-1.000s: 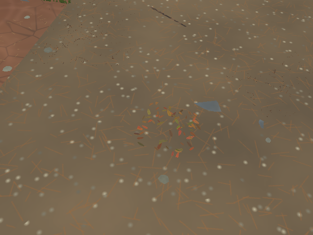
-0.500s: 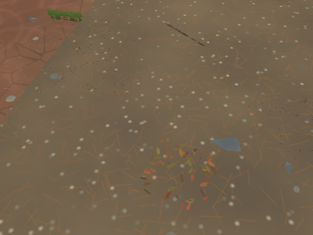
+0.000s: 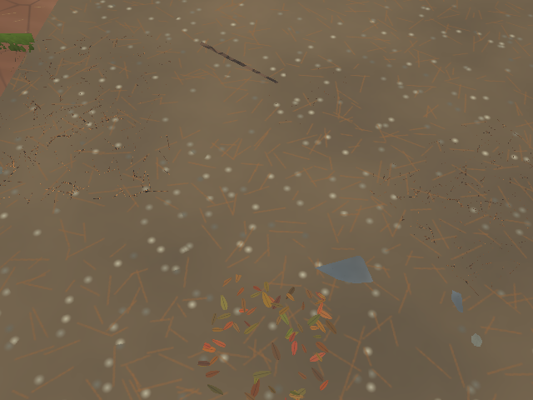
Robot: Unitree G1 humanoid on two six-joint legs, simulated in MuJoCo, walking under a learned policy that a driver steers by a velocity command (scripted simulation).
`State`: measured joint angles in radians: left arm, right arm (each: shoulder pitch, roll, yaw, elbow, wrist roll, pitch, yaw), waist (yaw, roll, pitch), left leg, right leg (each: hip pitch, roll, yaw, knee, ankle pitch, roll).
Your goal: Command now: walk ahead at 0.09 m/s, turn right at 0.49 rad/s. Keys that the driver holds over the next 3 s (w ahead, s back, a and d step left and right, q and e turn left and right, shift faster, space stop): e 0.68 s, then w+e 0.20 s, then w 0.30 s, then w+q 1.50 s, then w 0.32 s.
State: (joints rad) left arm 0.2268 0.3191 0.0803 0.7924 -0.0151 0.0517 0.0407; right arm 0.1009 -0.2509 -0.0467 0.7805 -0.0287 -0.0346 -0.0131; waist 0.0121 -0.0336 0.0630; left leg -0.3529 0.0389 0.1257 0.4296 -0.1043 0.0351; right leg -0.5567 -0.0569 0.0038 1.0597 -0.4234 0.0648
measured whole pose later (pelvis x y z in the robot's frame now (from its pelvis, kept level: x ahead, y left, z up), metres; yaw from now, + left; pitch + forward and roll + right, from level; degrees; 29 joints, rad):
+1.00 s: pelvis +0.09 -0.05 +0.01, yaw -34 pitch +2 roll +0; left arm 0.20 0.32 0.08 0.65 -0.02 0.01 -0.01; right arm 0.28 -0.29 -0.07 0.84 0.01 -0.05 -0.01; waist -0.07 -0.02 0.00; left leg -0.08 0.05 0.08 0.30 -0.25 -0.01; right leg -0.52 -0.06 0.03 0.81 -0.26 0.04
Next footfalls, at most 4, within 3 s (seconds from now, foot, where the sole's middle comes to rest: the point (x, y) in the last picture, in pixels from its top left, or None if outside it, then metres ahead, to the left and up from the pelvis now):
0.20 right None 0.08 -0.14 -0.77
0.68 left None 0.15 0.08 -0.77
1.12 right None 0.10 -0.25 -0.77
1.62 left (380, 373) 0.51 -0.26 -0.77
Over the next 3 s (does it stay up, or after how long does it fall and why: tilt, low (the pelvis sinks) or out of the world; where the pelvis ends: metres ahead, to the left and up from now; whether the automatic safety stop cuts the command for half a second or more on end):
stays up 1.05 -0.35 0.00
